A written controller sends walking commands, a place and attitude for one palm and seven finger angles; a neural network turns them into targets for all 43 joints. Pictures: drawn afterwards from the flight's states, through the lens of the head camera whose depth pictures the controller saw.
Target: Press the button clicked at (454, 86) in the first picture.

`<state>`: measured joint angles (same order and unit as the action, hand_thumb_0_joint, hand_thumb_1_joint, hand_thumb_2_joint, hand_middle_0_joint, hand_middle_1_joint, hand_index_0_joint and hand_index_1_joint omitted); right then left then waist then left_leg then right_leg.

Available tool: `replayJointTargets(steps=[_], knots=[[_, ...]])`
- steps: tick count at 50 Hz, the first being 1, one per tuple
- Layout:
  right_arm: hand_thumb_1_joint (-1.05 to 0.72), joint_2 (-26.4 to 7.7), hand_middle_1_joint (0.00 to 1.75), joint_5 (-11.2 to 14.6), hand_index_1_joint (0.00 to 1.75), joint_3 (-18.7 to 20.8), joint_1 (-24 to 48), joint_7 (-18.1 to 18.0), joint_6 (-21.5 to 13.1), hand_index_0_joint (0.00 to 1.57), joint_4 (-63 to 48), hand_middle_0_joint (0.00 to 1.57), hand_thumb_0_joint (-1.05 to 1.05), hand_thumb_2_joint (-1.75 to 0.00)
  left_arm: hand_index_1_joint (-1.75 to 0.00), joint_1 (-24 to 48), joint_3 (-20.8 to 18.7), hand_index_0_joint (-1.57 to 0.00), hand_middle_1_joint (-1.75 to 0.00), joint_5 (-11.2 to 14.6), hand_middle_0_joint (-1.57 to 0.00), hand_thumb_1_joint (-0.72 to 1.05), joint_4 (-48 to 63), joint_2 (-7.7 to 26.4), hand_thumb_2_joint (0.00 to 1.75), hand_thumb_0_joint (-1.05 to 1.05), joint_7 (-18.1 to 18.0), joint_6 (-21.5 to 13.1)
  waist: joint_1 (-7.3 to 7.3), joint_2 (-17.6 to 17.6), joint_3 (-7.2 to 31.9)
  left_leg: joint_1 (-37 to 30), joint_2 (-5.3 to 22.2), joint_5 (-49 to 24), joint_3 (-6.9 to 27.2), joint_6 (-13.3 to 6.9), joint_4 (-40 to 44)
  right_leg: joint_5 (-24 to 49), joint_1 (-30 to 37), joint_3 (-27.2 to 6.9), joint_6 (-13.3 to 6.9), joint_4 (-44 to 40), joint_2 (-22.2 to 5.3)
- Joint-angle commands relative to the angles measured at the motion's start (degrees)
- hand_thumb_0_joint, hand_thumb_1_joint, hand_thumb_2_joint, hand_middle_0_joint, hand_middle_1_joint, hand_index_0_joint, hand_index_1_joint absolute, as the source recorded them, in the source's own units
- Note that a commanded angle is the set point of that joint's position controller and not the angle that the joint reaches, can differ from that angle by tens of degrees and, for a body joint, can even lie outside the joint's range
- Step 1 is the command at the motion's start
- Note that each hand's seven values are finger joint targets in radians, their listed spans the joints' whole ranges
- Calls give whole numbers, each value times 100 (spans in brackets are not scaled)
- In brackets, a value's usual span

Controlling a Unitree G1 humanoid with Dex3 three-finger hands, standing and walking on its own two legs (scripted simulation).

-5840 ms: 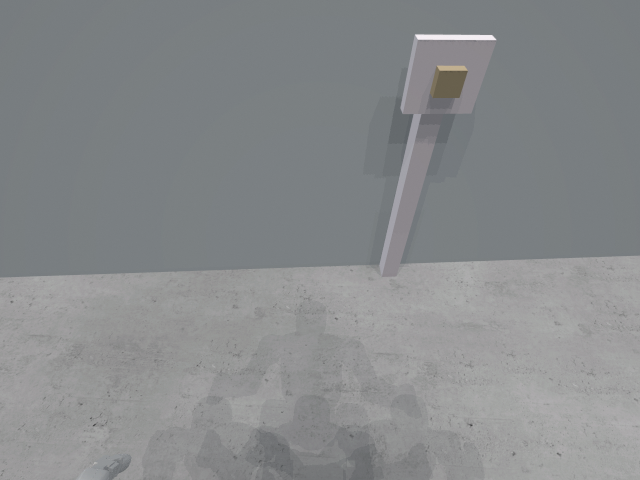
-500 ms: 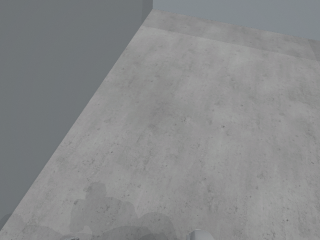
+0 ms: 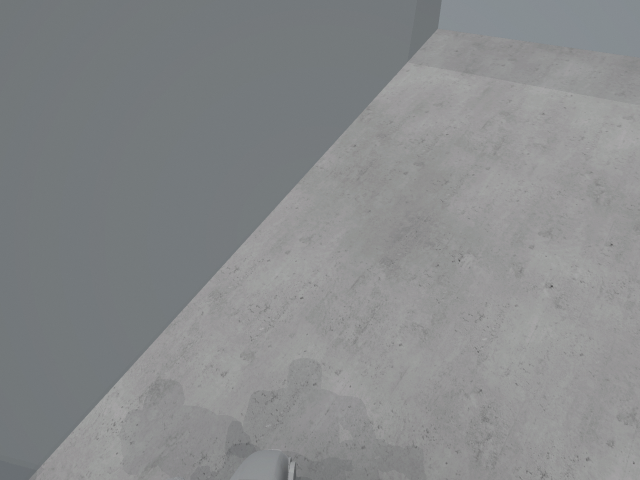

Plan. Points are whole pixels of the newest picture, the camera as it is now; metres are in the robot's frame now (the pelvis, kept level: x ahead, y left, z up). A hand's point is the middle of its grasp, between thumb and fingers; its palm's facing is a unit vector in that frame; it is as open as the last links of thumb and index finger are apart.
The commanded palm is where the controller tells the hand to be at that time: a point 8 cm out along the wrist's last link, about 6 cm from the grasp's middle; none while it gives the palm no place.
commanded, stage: turn to face it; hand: left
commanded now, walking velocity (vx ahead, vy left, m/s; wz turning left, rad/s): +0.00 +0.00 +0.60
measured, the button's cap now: out of the picture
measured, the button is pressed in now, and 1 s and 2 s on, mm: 0 0 0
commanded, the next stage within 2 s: take the last steps up to it in 1.64 s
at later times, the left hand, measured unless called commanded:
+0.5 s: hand out of the picture -0.07 +0.26 -0.19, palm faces +0.38 -0.89 -0.25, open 7.4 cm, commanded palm none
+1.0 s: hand out of the picture -0.01 +0.22 -0.14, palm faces +0.54 -0.79 -0.30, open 7.4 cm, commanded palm none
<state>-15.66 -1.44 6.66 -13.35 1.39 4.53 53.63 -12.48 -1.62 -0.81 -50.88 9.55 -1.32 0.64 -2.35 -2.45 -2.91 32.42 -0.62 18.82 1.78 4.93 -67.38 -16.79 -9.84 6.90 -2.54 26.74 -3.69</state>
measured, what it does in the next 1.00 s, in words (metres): steps on the spot, turning left: left foot, then right foot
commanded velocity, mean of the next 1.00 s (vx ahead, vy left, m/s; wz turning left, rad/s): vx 0.00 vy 0.00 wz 0.60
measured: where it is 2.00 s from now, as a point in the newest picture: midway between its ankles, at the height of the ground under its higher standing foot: outside the picture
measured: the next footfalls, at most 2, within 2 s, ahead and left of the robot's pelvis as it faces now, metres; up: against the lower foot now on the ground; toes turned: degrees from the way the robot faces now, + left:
left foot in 0.36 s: -0.01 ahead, +0.15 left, +0.00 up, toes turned +21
right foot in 0.84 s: +0.08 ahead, -0.08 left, +0.00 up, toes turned +27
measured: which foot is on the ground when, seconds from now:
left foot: up 0.00-0.34, down 0.36-0.84, up 0.86-1.00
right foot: down 0.00-0.36, up 0.38-0.82, down 0.84-1.00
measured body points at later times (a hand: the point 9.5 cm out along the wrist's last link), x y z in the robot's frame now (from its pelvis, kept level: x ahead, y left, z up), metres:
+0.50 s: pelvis -0.02 +0.04 -0.01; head +0.00 +0.08 +0.43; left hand -0.09 +0.31 -0.17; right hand +0.20 -0.15 -0.13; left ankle -0.05 +0.13 -0.75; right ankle -0.01 -0.10 -0.67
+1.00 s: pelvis +0.00 -0.01 -0.01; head +0.04 -0.03 +0.44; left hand -0.04 +0.26 -0.12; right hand +0.17 -0.21 -0.17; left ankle -0.10 +0.10 -0.65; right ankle +0.05 -0.10 -0.75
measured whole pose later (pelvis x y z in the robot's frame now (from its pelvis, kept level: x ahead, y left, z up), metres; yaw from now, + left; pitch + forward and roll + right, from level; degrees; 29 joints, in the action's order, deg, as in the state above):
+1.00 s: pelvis +0.00 -0.01 -0.01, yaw +36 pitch -1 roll +2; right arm -15.5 -1.3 6.2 -14.5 1.5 5.0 54.7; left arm -9.5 -1.1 -1.1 -48.7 9.8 -1.0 0.8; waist -3.0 -3.3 -3.8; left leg 29.8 -1.0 22.9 1.3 4.1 -67.6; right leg -17.3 -11.8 7.4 -0.7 29.9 -5.2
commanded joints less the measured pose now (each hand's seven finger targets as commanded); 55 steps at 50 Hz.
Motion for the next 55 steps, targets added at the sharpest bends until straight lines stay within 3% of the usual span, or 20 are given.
replayJointTargets(steps=[1, 7, 13, 15, 16, 17, 18, 19, 20, 21, 24, 34, 39, 40, 41, 42, 43, 45, 47, 55], knots=[[-90, -288, 30, 13, 30, -24, 298, -4, -60, 20, -427, 20, 0, -90, -30, -440, -305, -20, -30, -8, -20, 90, 307, 1077, 90, 0, -89, -174, 278, 1224, 214, 496, 220, 31, -133, 116, -93, 3376, 841, -571, -161, -553, -1371], [-90, -253, 30, 32, 30, -133, 916, 6, -76, 20, -541, 20, 0, -90, -30, -792, -331, -20, -30, -69, -20, 90, 194, 1190, 90, 0, -84, -125, 485, 1307, 209, 251, 317, 429, -375, 53, 734, 3515, 1045, -436, -367, -474, -1627], [-90, -168, 30, 84, 30, -243, 1091, 19, -199, 20, -662, 20, 0, -90, -30, -739, -427, -20, -30, -105, -20, 90, 96, 1410, 90, 0, -68, -54, 586, 1550, 474, -812, 280, 631, -773, -191, 2482, 3519, 910, -143, -394, -93, -1860], [-90, -239, 30, 74, 30, -227, 823, 0, -256, 20, -636, 20, 0, -90, -30, -649, -461, -20, -30, -79, -20, 90, 92, 1472, 90, 0, -38, -42, 423, 1398, 682, -1401, 169, 119, -931, -285, 3411, 3482, 822, 174, -199, 370, -1796], [-90, -390, 30, 50, 30, -181, 495, -6, -291, 20, -578, 20, 0, -90, -30, -576, -474, -20, -30, -29, -20, 90, 85, 1480, 90, 0, -19, -31, 203, 1199, 830, -2191, 188, -622, -865, -369, 4116, 3152, 364, 381, 23, 991, -1717], [-90, -885, 30, 21, 30, -55, 11, -32, -353, 20, -476, 20, 0, -90, -30, -530, -454, -20, -30, 13, -20, 90, 177, 1326, 90, 0, 15, -25, -87, 98, 1193, -3394, 892, -1848, 89, -710, 4558, 1957, -685, 583, 380, 2210, -1337], [-90, -1509, 30, 60, 30, 97, -312, -71, -364, 20, -442, 20, 0, -90, -30, -245, -334, -20, -30, 38, -20, 90, 461, 964, 90, 0, 64, -22, -264, -1557, 1195, -4039, 2355, -4379, 1976, -1402, 4551, -1952, -2352, 413, 827, 3455, -493], [-90, -1519, 30, 109, 30, 88, -488, -92, -310, 20, -317, 20, 0, -90, -30, -2, -325, -20, -30, -15, -20, 90, 581, 1063, 90, 0, 23, 71, -281, -1048, 1202, -3818, 2619, -4782, 1790, -1811, 4456, -2167, -2565, -217, 785, 3945, -500], [-90, -1308, 30, 83, 30, 32, -243, -134, -317, 20, -351, 20, 0, -90, -30, 99, -343, -20, -30, -39, -20, 90, 550, 1065, 90, 0, 20, 112, -184, -705, 853, -3362, 2362, -4015, 1491, -1776, 4579, -1766, -2592, -373, 769, 4122, -577], [-90, -1164, 30, 61, 30, -1, 110, -181, -333, 20, -454, 20, 0, -90, -30, 145, -381, -20, -30, -39, -20, 90, 440, 1023, 90, 0, 23, 120, -86, -1047, 649, -3002, 1962, -3564, 1340, -1602, 4627, -1362, -2566, -474, 804, 4172, -559], [-90, -879, 30, 55, 30, -112, 698, -184, -367, 20, -650, 20, 0, -90, -30, -77, -418, -20, -30, -40, -20, 90, 248, 1089, 90, 0, 90, 135, 218, -728, 220, -2170, 1317, -2811, 846, -1258, 4816, -541, -2146, -564, 839, 4118, -415], [-90, -951, 30, 4, 30, 7, 175, -155, -332, 20, -559, 20, 0, -90, -30, 526, -355, -20, -30, 0, -20, 90, 616, 914, 90, 0, 29, 107, 25, -719, 358, -2233, 1284, -2133, 1762, -1516, 4779, -789, -1811, -661, 876, 2547, -34], [-90, -924, 30, 16, 30, 63, 292, -156, -303, 20, -627, 20, 0, -90, -30, 120, -335, -20, -30, 74, -20, 90, 612, 886, 90, 0, -2, -12, 242, -691, 744, -1868, 1009, -2986, 2033, -1324, 4096, -217, -426, -549, 764, 593, 308], [-90, -819, 30, 58, 30, 53, 318, -148, -307, 20, -638, 20, 0, -90, -30, -153, -363, -20, -30, 71, -20, 90, 552, 972, 90, 0, -19, -73, 396, -422, 924, -1531, 773, -2544, 1920, -1079, 3754, 501, 288, -598, 750, -391, 171], [-90, -467, 30, 125, 30, 10, 141, -110, -324, 20, -667, 20, 0, -90, -30, -333, -435, -20, -30, 2, -20, 90, 531, 1410, 90, 0, -56, -153, 461, 681, 1159, -518, 260, -1009, 1347, -627, 2943, 816, 1462, -1485, 486, -1052, -897], [-90, -182, 30, 102, 30, -48, 112, -115, -334, 20, -821, 20, 0, -90, -30, -377, -526, -20, -30, -62, -20, 90, 544, 1916, 90, 0, -87, -158, 496, 2117, 1065, 522, -514, 1553, 222, -162, 1557, 2003, 1673, -2897, -196, -1003, -2452], [-90, -527, 30, 55, 30, 39, 225, -132, -281, 20, -811, 20, 0, -90, -30, -318, -496, -20, -30, -19, -20, 90, 595, 1845, 90, 0, -110, -112, 491, 1482, 937, 205, -151, 1637, 456, -218, 482, 2315, 766, -2654, -592, -916, -2719], [-90, -425, 30, 21, 30, 53, 100, -65, -151, 20, -534, 20, 0, -90, -30, 403, -397, -20, -30, -10, -20, 90, 677, 1395, 90, 0, -108, -112, 145, 1238, 380, 200, 99, 901, 379, -173, -314, 1529, 108, -1735, -432, -971, -1943], [-90, -384, 30, 0, 30, 15, -22, 13, -120, 20, -382, 20, 0, -90, -30, 574, -289, -20, -30, -8, -20, 90, 714, 1122, 90, 0, -70, -131, 36, 1141, 116, 233, 189, 297, 110, -67, -526, 1787, 21, -944, -250, -844, -1478], [-90, -220, 30, 43, 30, -94, 579, 55, -87, 20, -473, 20, 0, -90, -30, -199, -363, -20, -30, -70, -20, 90, 385, 1359, 90, 0, -72, -93, 396, 1400, 112, -121, 308, 424, -463, 44, 962, 2529, 514, -204, -317, -642, -1623]])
